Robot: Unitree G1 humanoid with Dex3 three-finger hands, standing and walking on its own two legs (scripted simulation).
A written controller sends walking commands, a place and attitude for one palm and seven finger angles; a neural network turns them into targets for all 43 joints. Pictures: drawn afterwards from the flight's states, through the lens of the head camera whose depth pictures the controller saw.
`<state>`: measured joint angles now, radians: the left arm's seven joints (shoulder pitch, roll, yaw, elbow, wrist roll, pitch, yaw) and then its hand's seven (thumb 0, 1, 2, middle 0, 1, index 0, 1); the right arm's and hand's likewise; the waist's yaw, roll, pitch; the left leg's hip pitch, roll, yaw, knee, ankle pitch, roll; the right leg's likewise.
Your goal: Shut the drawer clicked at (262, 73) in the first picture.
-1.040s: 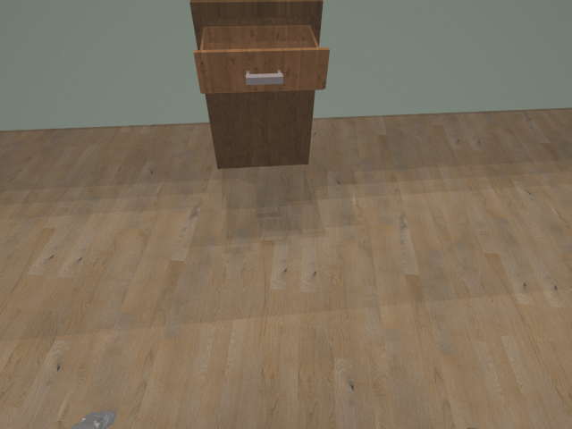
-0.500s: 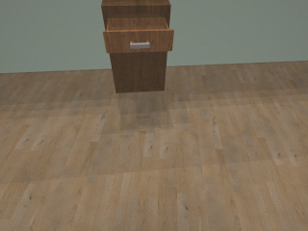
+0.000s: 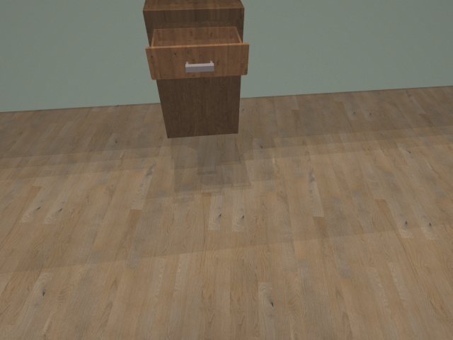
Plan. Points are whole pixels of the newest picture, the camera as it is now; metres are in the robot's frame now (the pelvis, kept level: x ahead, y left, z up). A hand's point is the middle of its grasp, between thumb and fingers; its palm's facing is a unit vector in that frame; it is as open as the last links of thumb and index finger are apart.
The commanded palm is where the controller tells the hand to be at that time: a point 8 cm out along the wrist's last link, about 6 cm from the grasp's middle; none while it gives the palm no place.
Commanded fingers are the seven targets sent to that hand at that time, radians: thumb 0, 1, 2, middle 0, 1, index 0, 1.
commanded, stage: look at it before walking up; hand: left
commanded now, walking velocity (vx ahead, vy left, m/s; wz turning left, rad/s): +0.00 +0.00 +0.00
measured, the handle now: (199, 65) +1.20 +0.19 -0.10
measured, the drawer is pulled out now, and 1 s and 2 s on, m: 0.30 0.30 0.30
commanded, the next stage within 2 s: walk to a spot facing it in 0.40 s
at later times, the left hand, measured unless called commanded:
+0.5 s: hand out of the picture +0.08 +0.25 -0.16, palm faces -0.03 -0.95 -0.32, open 7.4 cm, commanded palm none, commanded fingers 0.00 0.90 0.90 -0.20 -0.30 -0.20 -0.30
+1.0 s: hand out of the picture +0.12 +0.15 -0.19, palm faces -0.04 -0.98 -0.20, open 7.4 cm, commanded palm none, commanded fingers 0.00 0.90 0.90 -0.20 -0.30 -0.20 -0.30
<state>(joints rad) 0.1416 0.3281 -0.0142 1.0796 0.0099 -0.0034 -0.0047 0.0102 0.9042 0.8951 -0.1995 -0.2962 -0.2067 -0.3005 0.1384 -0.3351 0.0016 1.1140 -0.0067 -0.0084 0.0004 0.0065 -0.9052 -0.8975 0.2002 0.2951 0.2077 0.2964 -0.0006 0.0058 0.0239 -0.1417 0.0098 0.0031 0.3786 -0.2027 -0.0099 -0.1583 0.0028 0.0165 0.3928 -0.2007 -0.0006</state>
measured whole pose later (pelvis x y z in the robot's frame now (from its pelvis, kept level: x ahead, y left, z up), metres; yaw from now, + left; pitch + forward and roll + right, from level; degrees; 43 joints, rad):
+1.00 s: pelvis +0.12 -0.03 -0.02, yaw -7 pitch -2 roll +0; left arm 0.37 0.16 0.03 1.07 0.01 -0.07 -0.01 0.01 0.91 0.90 -0.20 -0.30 -0.20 -0.30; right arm 0.39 -0.18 -0.03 1.18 -0.01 -0.01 0.00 0.01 -0.91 -0.90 0.20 0.29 0.21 0.30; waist 0.03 0.02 0.04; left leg -0.29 0.08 0.08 1.07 -0.47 0.01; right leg -0.19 0.03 -0.08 0.61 -0.40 -0.07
